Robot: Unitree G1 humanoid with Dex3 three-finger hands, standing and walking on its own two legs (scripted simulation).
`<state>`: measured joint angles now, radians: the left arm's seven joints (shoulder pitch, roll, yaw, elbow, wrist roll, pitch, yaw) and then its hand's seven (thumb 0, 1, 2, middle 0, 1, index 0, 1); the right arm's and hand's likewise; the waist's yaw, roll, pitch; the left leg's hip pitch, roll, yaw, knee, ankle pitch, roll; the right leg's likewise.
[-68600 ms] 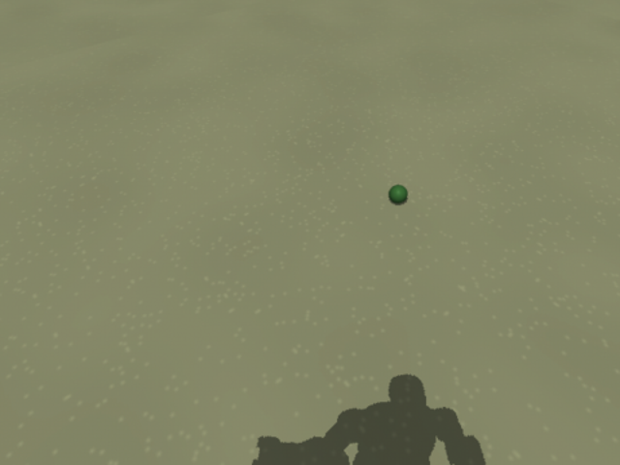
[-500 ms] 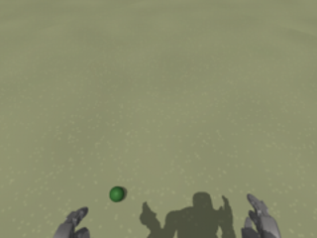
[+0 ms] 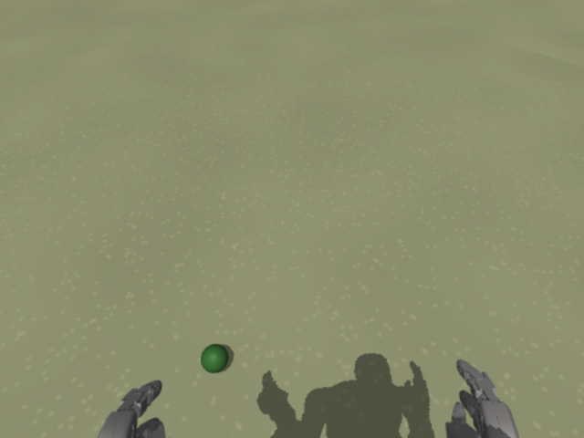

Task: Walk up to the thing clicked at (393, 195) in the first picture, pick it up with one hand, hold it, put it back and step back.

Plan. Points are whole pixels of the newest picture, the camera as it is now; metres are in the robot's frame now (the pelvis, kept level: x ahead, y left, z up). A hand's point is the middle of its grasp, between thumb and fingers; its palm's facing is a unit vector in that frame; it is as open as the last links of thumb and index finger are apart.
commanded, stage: home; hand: left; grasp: from above
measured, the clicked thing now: (214, 358) +0.52 +0.26 -0.67
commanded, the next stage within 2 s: stand in 0.30 s
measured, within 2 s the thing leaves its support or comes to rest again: neither
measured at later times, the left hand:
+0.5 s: hand out of the picture +0.16 +0.20 -0.08, palm faces +0.01 -0.95 -0.30, open 7.4 cm
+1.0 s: hand out of the picture +0.03 +0.24 -0.10, palm faces +0.05 -0.94 -0.33, open 7.4 cm
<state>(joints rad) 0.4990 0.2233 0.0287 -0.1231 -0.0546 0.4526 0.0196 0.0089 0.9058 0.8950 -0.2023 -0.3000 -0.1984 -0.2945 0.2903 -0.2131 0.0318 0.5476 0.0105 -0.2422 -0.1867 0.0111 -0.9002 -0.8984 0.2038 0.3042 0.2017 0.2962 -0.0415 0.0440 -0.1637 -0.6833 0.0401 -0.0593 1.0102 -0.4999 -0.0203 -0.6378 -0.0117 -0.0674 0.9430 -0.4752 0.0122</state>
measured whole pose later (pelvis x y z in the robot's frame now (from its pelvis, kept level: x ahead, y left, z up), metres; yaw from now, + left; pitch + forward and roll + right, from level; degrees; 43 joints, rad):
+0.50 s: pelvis -0.01 +0.00 +0.01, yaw +0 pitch +4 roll -1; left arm 0.28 0.26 0.00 0.29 0.03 0.19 0.03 0.01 0.90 0.89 -0.21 -0.30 -0.20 -0.30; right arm 0.20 -0.26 0.02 0.71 -0.08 -0.11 -0.08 0.01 -0.90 -0.90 0.20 0.30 0.20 0.30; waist 0.01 0.00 -0.03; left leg -0.55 0.02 -0.03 0.93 -0.45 -0.01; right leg -0.53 -0.04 -0.04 0.90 -0.45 0.01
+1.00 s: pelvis -0.01 +0.00 +0.06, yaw +1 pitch -4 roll +0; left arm 0.20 0.27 0.03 1.08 0.03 0.02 0.03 0.01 0.91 0.90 -0.20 -0.30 -0.20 -0.30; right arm 0.18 -0.28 -0.03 1.06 -0.03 0.00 -0.03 0.00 -0.90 -0.90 0.20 0.30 0.20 0.30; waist 0.03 0.01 0.06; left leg -0.16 0.00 -0.02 0.46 -0.24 0.00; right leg -0.15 -0.05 -0.05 0.46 -0.25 0.03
